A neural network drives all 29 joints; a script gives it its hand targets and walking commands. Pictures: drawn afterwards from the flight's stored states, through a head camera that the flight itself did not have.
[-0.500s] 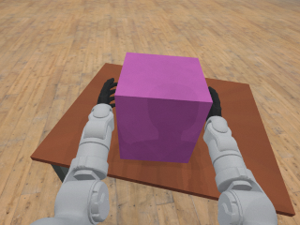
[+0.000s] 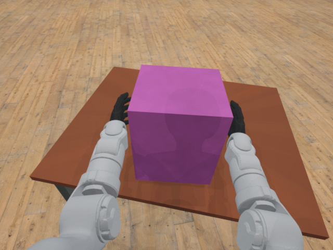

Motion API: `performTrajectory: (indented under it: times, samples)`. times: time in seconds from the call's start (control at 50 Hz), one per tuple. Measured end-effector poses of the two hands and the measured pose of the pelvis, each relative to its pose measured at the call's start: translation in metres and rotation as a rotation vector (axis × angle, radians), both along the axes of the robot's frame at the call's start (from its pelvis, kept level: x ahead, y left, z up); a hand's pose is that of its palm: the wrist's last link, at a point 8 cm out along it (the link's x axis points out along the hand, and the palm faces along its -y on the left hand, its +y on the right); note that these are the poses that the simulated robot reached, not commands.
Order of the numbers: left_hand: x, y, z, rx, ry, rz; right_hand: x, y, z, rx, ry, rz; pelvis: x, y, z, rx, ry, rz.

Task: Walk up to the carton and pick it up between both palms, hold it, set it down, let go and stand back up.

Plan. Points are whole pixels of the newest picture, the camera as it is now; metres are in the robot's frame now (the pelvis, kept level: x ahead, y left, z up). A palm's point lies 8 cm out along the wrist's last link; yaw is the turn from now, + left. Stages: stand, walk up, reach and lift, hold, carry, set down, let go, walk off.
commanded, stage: set down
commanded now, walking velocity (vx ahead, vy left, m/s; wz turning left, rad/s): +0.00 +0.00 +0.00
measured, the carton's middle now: (176, 125) +0.42 -0.05 +0.09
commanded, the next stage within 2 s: none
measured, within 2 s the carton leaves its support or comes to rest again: rests again in 1.30 s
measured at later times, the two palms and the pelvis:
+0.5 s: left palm (124, 127) +0.42 +0.10 +0.09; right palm (235, 140) +0.37 -0.20 +0.08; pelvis +0.00 +0.01 +0.00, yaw -1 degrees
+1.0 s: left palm (128, 131) +0.43 +0.09 +0.06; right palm (235, 143) +0.37 -0.21 +0.06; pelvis +0.01 +0.00 +0.00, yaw -2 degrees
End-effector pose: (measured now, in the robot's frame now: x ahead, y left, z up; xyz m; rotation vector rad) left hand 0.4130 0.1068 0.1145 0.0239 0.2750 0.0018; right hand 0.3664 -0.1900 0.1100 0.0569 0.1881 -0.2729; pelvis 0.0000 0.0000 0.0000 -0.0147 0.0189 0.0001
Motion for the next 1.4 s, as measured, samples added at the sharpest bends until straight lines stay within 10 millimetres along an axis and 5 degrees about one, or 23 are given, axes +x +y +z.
performTrajectory:
  times: [1.04,1.4]
  samples:
    - [0.019,-0.018,-0.061,0.011,0.068,-0.043,0.006,-0.015,-0.057,-0.053,0.059,-0.034,0.013,0.004,-0.002,0.004,0.155,-0.034]
    - [0.016,-0.016,-0.063,0.011,0.044,-0.048,0.002,-0.014,-0.060,-0.054,0.036,-0.040,0.005,0.007,-0.003,0.002,0.173,-0.036]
